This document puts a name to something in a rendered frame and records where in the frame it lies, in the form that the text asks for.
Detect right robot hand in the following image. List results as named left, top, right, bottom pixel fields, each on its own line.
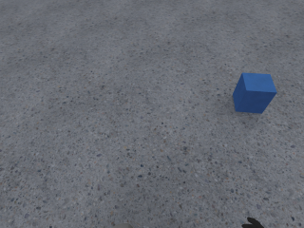
left=241, top=217, right=264, bottom=228

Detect carton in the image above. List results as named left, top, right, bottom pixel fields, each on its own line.
left=233, top=72, right=277, bottom=114

